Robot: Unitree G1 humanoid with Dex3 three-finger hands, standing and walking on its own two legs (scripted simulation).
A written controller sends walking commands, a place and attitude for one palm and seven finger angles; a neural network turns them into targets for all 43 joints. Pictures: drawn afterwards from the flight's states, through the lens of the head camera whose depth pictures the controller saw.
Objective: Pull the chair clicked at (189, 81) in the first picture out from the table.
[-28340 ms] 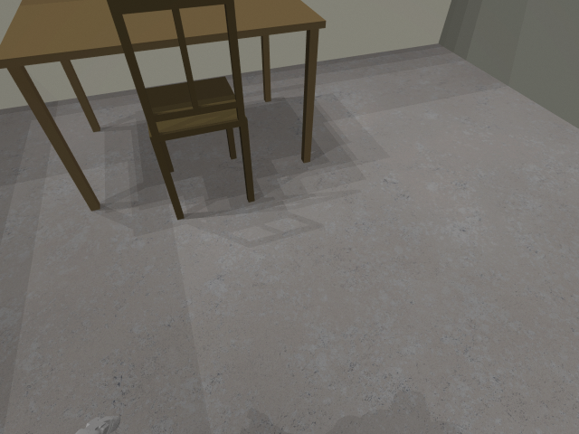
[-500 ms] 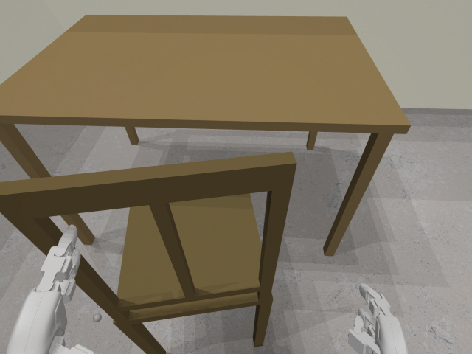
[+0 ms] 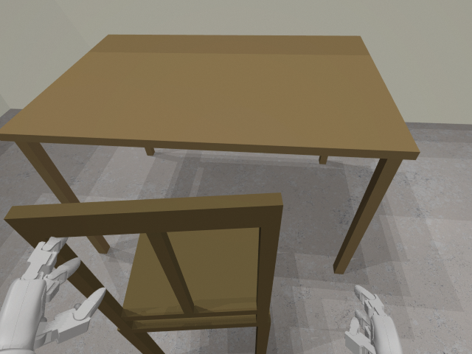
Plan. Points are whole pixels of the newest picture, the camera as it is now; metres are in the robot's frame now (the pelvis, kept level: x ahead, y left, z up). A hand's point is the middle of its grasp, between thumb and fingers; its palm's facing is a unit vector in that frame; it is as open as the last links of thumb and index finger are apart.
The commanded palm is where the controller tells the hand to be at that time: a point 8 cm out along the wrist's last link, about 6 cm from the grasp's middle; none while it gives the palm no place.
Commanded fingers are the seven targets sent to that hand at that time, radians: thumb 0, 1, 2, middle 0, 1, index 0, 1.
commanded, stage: draw the hand back to the body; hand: left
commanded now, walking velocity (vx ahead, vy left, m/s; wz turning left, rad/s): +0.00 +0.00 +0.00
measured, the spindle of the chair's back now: (175, 277) +0.26 +0.16 -0.04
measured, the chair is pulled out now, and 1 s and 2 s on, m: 0.21 0.21 0.22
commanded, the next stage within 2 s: step back with the hand held close in 0.48 s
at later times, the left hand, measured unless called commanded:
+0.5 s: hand (71, 299) +0.16 +0.25 +0.09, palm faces +0.34 -0.81 -0.48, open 7.2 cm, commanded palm +0.14 +0.29 +0.19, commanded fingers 0.00 0.90 0.90 -0.20 -0.30 -0.20 -0.30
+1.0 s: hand (57, 312) +0.14 +0.26 +0.09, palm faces +0.20 -0.82 -0.53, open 7.1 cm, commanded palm +0.10 +0.30 +0.19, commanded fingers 0.00 0.90 0.90 -0.20 -0.30 -0.20 -0.30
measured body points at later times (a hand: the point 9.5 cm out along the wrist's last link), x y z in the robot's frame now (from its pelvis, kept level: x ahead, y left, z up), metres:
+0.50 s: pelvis +0.01 -0.01 +0.01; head +0.00 -0.04 +0.46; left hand +0.14 +0.29 +0.12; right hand +0.21 -0.23 -0.07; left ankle -0.03 +0.11 -0.72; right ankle -0.01 -0.10 -0.72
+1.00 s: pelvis -0.05 +0.00 +0.01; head +0.00 +0.00 +0.45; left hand +0.13 +0.30 +0.13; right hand +0.14 -0.23 -0.07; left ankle -0.03 +0.11 -0.72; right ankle +0.00 -0.10 -0.72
